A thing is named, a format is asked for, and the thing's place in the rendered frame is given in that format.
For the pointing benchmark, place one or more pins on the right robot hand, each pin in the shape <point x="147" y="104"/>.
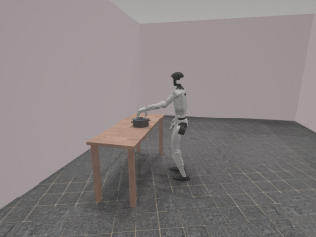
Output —
<point x="173" y="123"/>

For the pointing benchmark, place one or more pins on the lid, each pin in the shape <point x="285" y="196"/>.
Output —
<point x="141" y="119"/>

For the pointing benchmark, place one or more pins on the robot right foot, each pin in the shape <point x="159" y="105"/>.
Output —
<point x="175" y="169"/>

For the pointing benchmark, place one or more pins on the robot torso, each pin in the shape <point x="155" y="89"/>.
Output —
<point x="180" y="107"/>

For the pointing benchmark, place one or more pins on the table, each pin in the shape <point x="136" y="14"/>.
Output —
<point x="123" y="135"/>

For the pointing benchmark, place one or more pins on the robot left forearm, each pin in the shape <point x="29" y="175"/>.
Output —
<point x="154" y="106"/>

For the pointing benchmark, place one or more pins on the pot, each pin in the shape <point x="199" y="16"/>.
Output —
<point x="141" y="124"/>

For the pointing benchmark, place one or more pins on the left robot hand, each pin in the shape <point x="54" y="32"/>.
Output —
<point x="140" y="111"/>

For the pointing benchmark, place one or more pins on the left robot upper arm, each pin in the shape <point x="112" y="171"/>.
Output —
<point x="175" y="94"/>

